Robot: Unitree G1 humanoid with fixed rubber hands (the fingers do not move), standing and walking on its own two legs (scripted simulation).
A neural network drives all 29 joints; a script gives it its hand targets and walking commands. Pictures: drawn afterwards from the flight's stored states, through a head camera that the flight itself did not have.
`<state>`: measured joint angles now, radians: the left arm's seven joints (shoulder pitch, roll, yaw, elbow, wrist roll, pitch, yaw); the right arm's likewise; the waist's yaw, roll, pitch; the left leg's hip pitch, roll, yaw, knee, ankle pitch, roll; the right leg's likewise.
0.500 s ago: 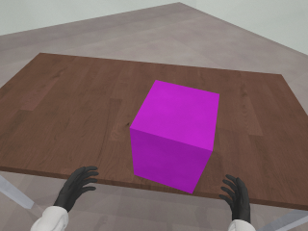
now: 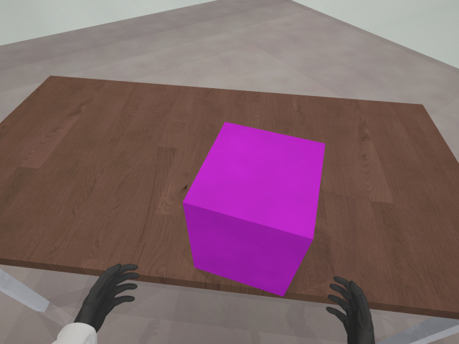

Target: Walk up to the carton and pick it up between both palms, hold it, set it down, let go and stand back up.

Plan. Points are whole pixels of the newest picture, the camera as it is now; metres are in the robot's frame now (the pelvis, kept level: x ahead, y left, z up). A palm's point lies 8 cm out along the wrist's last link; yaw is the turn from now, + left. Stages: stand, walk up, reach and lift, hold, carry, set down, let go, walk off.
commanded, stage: set down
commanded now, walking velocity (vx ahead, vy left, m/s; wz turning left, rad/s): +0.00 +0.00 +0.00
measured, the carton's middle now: (254, 210) +0.36 -0.02 +0.00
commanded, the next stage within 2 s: let go in 1.32 s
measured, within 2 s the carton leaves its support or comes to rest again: neither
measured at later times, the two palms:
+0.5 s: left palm (103, 315) +0.16 +0.24 -0.04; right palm (365, 339) +0.15 -0.20 -0.05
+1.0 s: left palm (112, 326) +0.15 +0.23 -0.06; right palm out of the picture +0.14 -0.22 -0.07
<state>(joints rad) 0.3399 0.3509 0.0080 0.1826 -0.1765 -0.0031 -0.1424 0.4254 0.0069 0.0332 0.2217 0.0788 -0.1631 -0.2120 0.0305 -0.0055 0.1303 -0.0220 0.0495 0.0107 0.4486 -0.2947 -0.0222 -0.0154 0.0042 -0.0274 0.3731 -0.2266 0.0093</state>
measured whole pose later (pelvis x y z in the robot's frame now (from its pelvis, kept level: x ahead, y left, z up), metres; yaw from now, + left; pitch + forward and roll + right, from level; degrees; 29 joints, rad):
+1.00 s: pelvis -0.01 -0.01 +0.00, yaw -1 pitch -7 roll +0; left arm 0.23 0.24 -0.01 0.43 -0.06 0.12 -0.03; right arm 0.24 -0.12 -0.04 0.60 0.00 -0.17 -0.04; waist 0.01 0.01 0.09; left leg -0.02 0.04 0.02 0.40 -0.26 -0.03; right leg -0.05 0.00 -0.02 0.38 -0.22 0.00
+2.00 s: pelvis +0.00 -0.01 +0.00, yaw +1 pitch -2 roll +0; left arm 0.18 0.32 0.04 0.74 0.03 0.00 0.00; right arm 0.19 -0.32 -0.04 0.87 -0.03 -0.04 0.01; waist 0.01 0.00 0.02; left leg -0.14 0.03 0.01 0.49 -0.30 -0.02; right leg -0.17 -0.02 -0.03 0.50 -0.29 0.00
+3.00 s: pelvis -0.02 +0.00 +0.00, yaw +2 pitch -4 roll +0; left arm 0.13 0.34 0.01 1.07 0.01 -0.02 0.00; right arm 0.11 -0.36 0.01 1.09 -0.01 -0.01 0.00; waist 0.01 0.02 0.05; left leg -0.10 0.01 -0.01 0.36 -0.21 -0.01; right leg -0.12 -0.04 -0.05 0.37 -0.20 0.01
